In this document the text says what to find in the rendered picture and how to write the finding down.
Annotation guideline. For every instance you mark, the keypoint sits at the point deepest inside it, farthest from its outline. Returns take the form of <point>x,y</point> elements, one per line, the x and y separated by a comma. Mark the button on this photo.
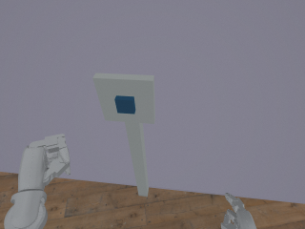
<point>125,104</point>

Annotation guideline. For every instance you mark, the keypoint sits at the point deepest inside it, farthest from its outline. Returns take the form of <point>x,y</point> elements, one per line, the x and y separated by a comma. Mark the robot left forearm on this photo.
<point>28,211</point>

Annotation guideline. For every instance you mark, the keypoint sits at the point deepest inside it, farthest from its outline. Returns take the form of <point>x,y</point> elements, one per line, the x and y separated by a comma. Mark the robot right hand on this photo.
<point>241,217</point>

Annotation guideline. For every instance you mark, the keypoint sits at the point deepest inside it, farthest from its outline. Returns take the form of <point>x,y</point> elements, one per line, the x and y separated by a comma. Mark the robot left hand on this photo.
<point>34,162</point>

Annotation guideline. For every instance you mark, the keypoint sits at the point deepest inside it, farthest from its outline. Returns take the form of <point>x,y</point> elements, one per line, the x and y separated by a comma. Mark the panel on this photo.
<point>141,86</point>

